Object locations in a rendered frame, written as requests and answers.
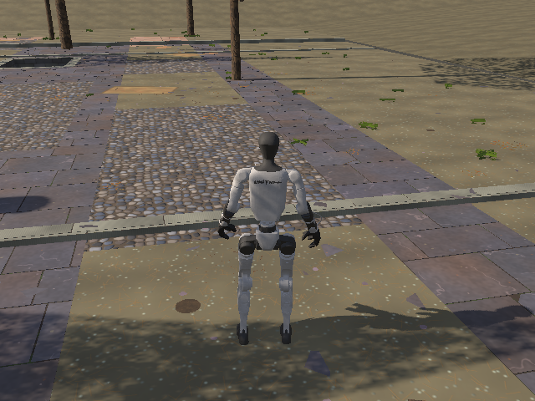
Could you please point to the robot right upper arm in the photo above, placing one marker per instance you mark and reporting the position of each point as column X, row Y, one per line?
column 299, row 191

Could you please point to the robot right hand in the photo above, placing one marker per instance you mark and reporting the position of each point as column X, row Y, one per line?
column 315, row 236

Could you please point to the robot head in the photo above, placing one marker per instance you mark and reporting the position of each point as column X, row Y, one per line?
column 268, row 144

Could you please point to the robot left upper arm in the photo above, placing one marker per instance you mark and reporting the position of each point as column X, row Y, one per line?
column 241, row 176

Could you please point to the robot left forearm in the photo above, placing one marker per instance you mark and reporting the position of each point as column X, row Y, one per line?
column 226, row 216

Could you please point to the robot right forearm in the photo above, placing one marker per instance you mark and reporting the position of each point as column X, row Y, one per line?
column 309, row 220

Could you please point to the right robot thigh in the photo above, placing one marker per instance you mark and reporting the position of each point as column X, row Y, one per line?
column 287, row 245

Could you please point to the robot left hand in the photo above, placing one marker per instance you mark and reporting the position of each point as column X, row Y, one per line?
column 220, row 230

